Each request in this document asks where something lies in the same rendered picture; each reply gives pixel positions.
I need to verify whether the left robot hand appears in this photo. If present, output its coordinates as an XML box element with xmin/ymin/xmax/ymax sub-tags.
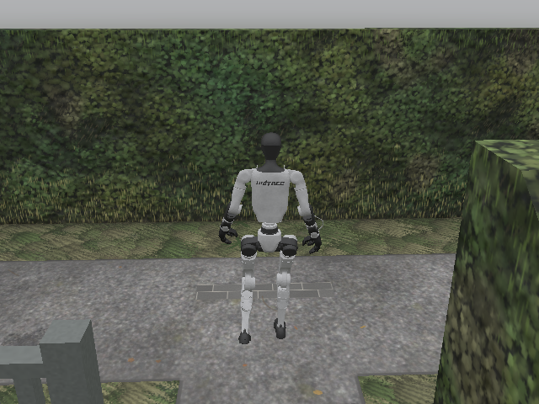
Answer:
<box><xmin>218</xmin><ymin>228</ymin><xmax>238</xmax><ymax>244</ymax></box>

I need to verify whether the humanoid robot head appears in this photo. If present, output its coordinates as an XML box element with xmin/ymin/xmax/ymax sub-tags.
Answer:
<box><xmin>256</xmin><ymin>132</ymin><xmax>285</xmax><ymax>173</ymax></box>

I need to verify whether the right robot foot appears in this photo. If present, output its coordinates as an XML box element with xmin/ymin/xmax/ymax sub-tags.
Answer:
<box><xmin>274</xmin><ymin>318</ymin><xmax>286</xmax><ymax>339</ymax></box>

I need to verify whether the right robot upper arm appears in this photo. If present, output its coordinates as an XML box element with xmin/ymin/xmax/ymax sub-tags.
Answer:
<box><xmin>288</xmin><ymin>169</ymin><xmax>311</xmax><ymax>216</ymax></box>

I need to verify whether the left robot upper arm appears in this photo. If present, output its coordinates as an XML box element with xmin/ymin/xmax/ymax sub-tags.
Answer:
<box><xmin>228</xmin><ymin>168</ymin><xmax>253</xmax><ymax>215</ymax></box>

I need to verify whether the right robot hand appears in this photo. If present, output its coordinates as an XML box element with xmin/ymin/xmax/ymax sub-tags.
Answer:
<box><xmin>302</xmin><ymin>234</ymin><xmax>322</xmax><ymax>254</ymax></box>

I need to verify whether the robot left forearm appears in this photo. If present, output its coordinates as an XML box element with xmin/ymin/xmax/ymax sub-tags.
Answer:
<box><xmin>220</xmin><ymin>201</ymin><xmax>237</xmax><ymax>231</ymax></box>

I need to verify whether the robot right forearm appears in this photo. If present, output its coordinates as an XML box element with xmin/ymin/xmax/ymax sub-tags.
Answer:
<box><xmin>302</xmin><ymin>204</ymin><xmax>319</xmax><ymax>238</ymax></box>

